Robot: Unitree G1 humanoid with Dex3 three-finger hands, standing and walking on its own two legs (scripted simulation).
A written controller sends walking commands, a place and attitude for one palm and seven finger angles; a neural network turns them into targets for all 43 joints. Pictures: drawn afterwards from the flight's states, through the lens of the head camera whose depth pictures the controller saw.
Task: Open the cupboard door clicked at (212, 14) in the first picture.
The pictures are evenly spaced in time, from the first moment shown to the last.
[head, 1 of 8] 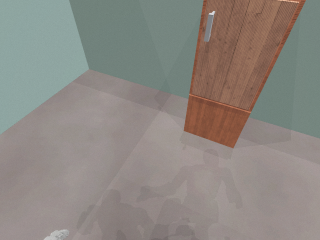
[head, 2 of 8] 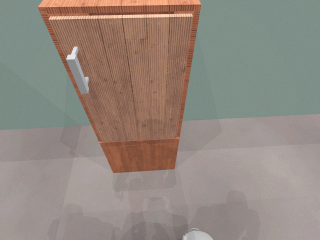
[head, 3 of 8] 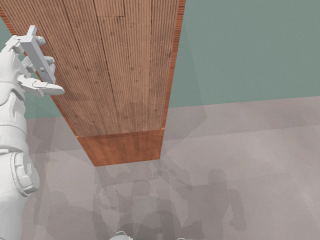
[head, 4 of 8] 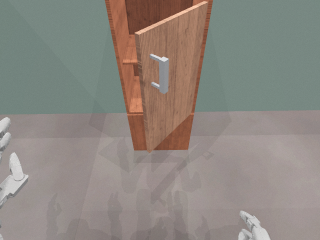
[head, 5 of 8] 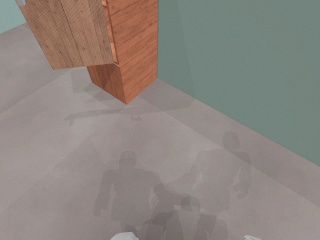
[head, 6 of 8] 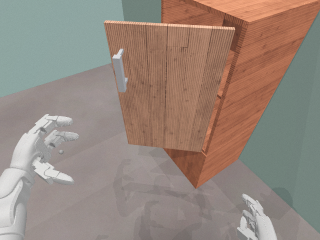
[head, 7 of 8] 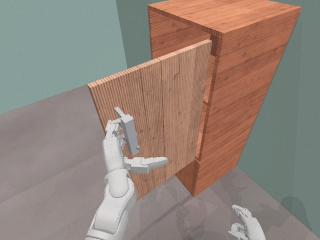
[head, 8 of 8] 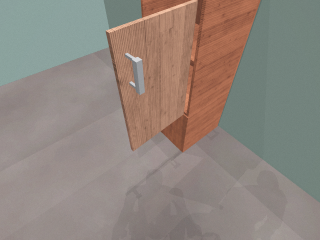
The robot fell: no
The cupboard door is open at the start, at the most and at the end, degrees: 0 94 94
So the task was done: yes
